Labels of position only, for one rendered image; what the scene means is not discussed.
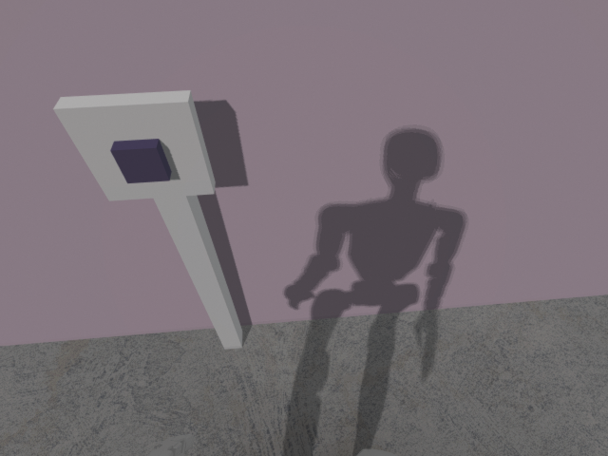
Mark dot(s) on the robot left hand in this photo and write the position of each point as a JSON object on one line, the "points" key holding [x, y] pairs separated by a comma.
{"points": [[174, 446]]}

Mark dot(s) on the panel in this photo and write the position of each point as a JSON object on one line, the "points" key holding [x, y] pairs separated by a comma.
{"points": [[95, 122]]}

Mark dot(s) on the button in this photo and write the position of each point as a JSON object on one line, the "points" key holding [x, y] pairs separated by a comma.
{"points": [[141, 160]]}

